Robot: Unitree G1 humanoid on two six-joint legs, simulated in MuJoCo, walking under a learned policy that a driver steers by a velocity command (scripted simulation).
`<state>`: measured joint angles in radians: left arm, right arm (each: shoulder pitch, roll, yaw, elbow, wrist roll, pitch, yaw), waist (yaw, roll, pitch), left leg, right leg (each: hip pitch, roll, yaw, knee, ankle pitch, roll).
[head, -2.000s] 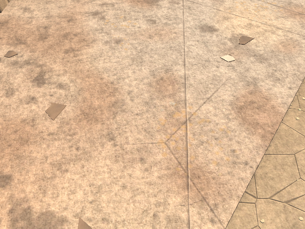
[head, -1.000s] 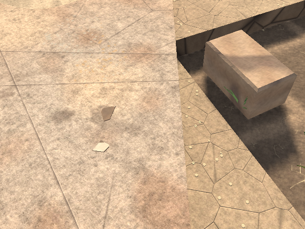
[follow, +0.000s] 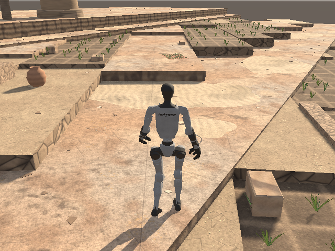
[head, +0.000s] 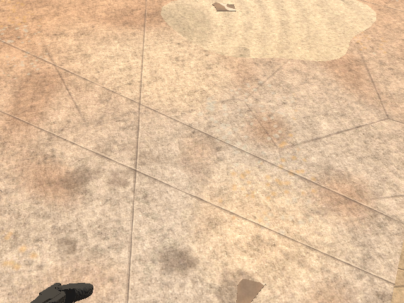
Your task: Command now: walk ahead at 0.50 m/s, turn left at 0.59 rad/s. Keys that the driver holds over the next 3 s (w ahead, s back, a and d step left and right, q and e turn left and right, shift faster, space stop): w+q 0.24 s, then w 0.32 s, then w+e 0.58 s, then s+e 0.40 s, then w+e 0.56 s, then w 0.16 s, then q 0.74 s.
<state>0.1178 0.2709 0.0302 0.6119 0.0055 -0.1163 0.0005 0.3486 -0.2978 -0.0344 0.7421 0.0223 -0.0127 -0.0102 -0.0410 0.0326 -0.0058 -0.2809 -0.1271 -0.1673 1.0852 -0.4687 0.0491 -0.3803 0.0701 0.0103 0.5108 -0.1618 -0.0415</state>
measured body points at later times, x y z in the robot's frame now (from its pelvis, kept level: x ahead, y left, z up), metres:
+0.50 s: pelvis +0.26 +0.09 -0.01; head +0.30 +0.10 +0.44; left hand +0.21 +0.36 -0.14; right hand +0.54 -0.09 -0.08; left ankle +0.33 +0.19 -0.73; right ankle +0.11 -0.10 -0.65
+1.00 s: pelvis +0.55 +0.11 -0.01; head +0.59 +0.10 +0.43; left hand +0.74 +0.36 -0.10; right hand +0.61 -0.18 -0.14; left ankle +0.34 +0.20 -0.71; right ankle +0.67 +0.03 -0.73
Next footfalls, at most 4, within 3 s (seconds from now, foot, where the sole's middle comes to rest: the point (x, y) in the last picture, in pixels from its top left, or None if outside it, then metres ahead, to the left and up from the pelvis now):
0.42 left None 0.37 0.21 -0.77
0.98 right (196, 245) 0.71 0.03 -0.77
1.40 left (152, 190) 0.95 0.20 -0.77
1.80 right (191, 243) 0.72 0.05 -0.77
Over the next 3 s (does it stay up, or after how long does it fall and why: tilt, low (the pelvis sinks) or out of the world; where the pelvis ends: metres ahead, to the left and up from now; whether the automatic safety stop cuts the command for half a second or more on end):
stays up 1.06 -0.05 0.01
